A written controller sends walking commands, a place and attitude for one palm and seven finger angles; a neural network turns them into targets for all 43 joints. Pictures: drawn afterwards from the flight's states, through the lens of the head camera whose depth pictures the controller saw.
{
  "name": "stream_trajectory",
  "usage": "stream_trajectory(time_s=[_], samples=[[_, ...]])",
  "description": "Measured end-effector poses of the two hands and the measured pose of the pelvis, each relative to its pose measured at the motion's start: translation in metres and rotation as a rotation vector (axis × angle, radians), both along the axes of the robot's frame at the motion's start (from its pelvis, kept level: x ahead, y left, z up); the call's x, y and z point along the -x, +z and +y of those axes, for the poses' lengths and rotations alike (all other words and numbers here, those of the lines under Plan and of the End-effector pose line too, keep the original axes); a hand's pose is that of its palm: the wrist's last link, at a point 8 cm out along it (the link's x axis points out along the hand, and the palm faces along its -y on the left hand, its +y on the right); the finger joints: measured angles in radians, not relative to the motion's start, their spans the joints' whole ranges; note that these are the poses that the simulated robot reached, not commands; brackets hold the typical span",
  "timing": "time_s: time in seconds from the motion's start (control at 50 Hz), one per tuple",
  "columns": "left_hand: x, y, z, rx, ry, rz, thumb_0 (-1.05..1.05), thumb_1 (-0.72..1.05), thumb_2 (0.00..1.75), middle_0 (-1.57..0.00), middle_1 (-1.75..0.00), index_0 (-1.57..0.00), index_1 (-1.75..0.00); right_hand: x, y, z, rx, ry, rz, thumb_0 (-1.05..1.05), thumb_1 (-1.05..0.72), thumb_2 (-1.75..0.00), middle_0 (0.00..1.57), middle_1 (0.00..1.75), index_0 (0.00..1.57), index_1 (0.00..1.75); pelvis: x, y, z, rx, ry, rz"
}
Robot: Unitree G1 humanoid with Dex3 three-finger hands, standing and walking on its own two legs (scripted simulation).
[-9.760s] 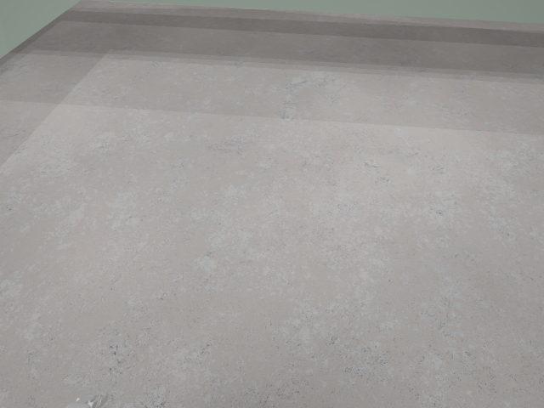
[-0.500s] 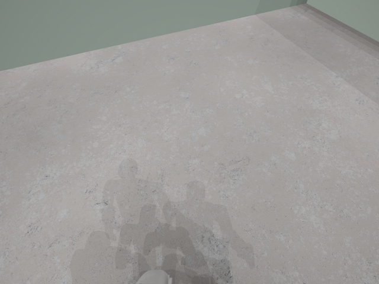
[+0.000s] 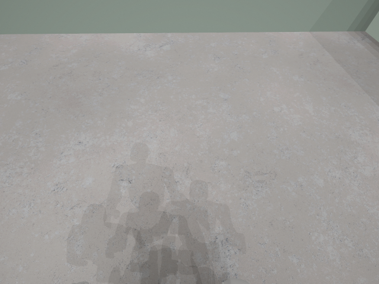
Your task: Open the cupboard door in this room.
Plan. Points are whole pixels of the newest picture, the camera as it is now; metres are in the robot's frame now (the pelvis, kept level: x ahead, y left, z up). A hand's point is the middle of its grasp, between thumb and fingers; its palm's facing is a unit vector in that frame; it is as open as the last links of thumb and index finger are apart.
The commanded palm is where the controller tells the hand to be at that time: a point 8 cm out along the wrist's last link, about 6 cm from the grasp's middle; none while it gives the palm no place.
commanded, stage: turn or walk to find it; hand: left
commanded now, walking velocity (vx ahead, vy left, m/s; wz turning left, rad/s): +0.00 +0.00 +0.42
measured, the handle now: out of the picture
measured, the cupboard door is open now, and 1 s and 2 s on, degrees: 0 0 0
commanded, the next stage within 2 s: none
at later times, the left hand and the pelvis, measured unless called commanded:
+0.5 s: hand out of the picture -0.01 +0.15 -0.16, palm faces +0.25 -0.94 -0.25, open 7.4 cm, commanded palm none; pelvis -0.02 -0.05 +0.00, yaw +14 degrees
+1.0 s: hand out of the picture -0.07 +0.22 -0.17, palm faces +0.45 -0.86 -0.25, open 7.4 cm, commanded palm none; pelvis -0.05 +0.00 +0.00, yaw +25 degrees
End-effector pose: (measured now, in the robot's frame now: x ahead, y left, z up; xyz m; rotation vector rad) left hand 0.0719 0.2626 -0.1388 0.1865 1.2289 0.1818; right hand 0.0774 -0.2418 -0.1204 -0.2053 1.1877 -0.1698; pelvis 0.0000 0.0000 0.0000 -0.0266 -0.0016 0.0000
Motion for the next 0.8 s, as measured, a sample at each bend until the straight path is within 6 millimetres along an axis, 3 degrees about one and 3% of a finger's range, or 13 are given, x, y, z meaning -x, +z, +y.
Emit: stream_trajectory(time_s=[0.14, 0.22, 0.34, 0.46, 0.56, 0.7, 0.8], samples=[[-0.02, 0.012, -0.028, -0.01, -0.003, -0.095, 0.01, 0.9, 0.9, -0.2, -0.3, -0.19, -0.3, 0.029, -0.018, -0.018, -0.032, -0.007, 0.07, 0.01, -0.91, -0.89, 0.2, 0.3, 0.21, 0.3, 0.008, -0.004, -0.018, -0.02, 0.059, 0.007], [-0.016, 0.015, -0.048, -0.033, 0.009, -0.146, 0.01, 0.9, 0.9, -0.2, -0.3, -0.2, -0.3, 0.042, -0.036, -0.038, -0.055, -0.002, 0.11, 0.01, -0.91, -0.89, 0.2, 0.3, 0.21, 0.3, 0.013, -0.013, -0.037, -0.038, 0.096, 0.01], [0.027, 0.021, -0.067, -0.035, 0.088, -0.111, 0.01, 0.9, 0.9, -0.2, -0.3, -0.2, -0.3, 0.044, -0.038, -0.058, -0.053, 0.048, 0.163, 0.01, -0.91, -0.89, 0.2, 0.29, 0.2, 0.3, 0.019, -0.007, -0.049, -0.048, 0.169, -0.01], [0.079, 0.014, -0.072, -0.016, 0.185, -0.031, 0.01, 0.9, 0.9, -0.2, -0.3, -0.2, -0.3, 0.032, -0.032, -0.061, -0.029, 0.119, 0.189, 0.01, -0.91, -0.89, 0.2, 0.29, 0.2, 0.3, 0.023, -0.005, -0.05, -0.051, 0.23, -0.009], [0.126, 0.003, -0.061, 0.002, 0.269, 0.044, 0.01, 0.91, 0.9, -0.2, -0.3, -0.2, -0.3, 0.007, -0.027, -0.043, 0.001, 0.205, 0.175, 0.01, -0.91, -0.89, 0.2, 0.29, 0.2, 0.29, 0.029, -0.006, -0.04, -0.047, 0.28, 0.001], [0.194, -0.025, -0.027, 0.032, 0.391, 0.141, 0.01, 0.9, 0.9, -0.2, -0.3, -0.2, -0.3, -0.044, -0.018, 0.015, 0.036, 0.35, 0.029, 0.01, -0.91, -0.89, 0.2, 0.29, 0.2, 0.29, 0.044, -0.02, -0.01, -0.031, 0.341, 0.005], [0.207, -0.017, -0.01, 0.03, 0.433, 0.155, 0.01, 0.91, 0.9, -0.2, -0.3, -0.2, -0.3, -0.056, -0.002, 0.047, 0.027, 0.407, -0.032, 0.01, -0.91, -0.89, 0.2, 0.29, 0.2, 0.3, 0.049, -0.008, 0.0, -0.01, 0.368, -0.001]])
